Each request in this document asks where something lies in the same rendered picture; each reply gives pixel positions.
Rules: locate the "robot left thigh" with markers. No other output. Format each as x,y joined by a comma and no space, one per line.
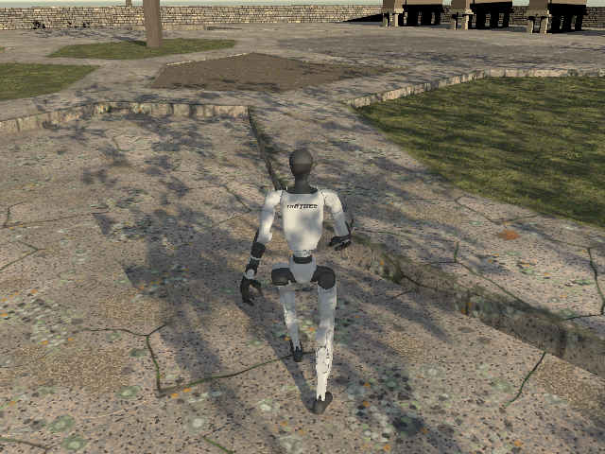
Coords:
280,275

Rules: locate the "robot left upper arm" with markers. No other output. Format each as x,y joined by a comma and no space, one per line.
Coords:
273,198

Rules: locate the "right robot hand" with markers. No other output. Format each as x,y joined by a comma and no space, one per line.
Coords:
335,240

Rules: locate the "left robot hand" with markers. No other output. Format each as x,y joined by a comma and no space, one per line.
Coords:
244,289

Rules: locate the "robot torso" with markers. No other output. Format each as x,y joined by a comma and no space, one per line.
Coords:
302,217

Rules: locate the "right robot forearm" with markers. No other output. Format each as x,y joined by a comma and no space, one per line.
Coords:
347,237

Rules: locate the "robot right upper arm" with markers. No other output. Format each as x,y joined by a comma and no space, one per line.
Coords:
331,199

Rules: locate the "left robot forearm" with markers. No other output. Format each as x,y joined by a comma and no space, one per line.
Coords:
257,250

